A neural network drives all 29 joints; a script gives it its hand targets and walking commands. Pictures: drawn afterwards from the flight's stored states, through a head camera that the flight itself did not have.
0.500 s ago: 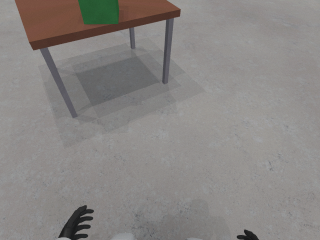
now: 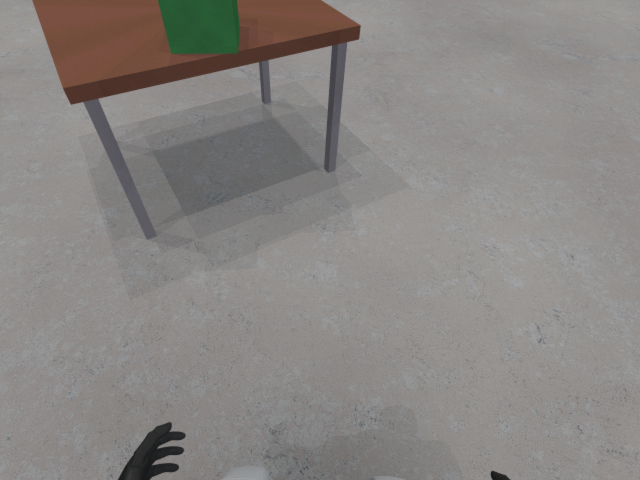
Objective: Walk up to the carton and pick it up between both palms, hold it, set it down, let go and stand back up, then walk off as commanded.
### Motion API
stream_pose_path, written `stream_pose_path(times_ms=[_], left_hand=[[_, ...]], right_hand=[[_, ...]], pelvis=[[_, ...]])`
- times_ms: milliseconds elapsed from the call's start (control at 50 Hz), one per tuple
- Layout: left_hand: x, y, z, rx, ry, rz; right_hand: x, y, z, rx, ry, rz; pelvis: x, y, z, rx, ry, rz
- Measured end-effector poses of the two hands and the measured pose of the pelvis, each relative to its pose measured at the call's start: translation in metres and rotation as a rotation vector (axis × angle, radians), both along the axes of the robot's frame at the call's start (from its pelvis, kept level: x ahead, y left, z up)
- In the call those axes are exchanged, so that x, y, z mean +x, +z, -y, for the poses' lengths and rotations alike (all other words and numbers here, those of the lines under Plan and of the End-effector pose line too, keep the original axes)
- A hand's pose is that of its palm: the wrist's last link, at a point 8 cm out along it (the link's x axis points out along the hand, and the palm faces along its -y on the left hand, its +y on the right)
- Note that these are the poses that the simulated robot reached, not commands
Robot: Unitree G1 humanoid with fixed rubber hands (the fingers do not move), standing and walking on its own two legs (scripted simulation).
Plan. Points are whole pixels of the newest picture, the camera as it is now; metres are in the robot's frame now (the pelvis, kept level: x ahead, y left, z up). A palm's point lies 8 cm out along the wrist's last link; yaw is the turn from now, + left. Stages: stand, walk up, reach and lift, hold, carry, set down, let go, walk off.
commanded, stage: stand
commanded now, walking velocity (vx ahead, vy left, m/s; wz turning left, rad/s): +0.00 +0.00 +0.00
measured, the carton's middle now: out of the picture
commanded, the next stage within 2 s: walk up in 0.56 s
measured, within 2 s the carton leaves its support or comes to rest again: neither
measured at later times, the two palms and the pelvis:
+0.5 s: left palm out of the picture +0.11 +0.23 -0.10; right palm out of the picture +0.07 -0.26 -0.11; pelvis +0.00 +0.00 +0.01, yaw +0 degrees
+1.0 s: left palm out of the picture +0.09 +0.31 -0.11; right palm out of the picture +0.14 -0.25 -0.08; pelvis +0.02 +0.03 +0.01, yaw +7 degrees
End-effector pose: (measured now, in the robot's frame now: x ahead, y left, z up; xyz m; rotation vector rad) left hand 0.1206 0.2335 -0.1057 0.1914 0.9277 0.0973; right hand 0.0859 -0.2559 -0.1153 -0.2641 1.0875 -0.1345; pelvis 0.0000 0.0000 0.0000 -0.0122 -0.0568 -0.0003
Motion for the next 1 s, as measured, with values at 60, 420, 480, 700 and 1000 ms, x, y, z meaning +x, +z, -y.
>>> stream_pose_path(times_ms=[60, 420, 480, 700, 1000], left_hand=[[-0.003, -0.001, 0.000, 0.000, 0.001, -0.006], [-0.009, 0.000, -0.001, 0.000, 0.006, -0.032], [-0.009, 0.000, -0.001, 0.000, 0.007, -0.035], [-0.009, 0.004, -0.001, -0.001, 0.009, -0.043], [-0.034, -0.008, -0.080, 0.031, 0.161, -0.037]], right_hand=[[-0.002, -0.001, 0.000, 0.000, -0.002, -0.004], [-0.013, 0.001, 0.001, 0.000, -0.010, -0.035], [-0.015, 0.001, 0.002, 0.001, -0.012, -0.041], [-0.016, 0.005, 0.002, 0.000, -0.016, -0.052], [0.057, 0.035, -0.006, -0.093, 0.170, -0.011]], pelvis=[[-0.001, 0.000, 0.000, 0.000, 0.000, 0.001], [-0.004, 0.005, 0.000, 0.000, 0.000, 0.002], [-0.004, 0.006, 0.000, 0.000, 0.000, 0.002], [-0.002, 0.010, 0.000, 0.000, 0.000, 0.007], [0.024, 0.005, -0.034, -0.064, 0.122, 0.005]])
